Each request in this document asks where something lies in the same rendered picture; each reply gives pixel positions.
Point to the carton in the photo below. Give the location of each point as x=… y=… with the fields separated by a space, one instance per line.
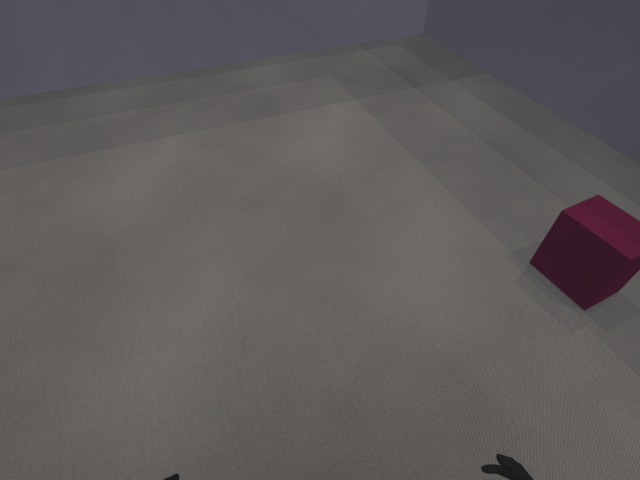
x=591 y=251

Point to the robot right hand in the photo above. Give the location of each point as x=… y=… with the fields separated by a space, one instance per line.
x=508 y=468

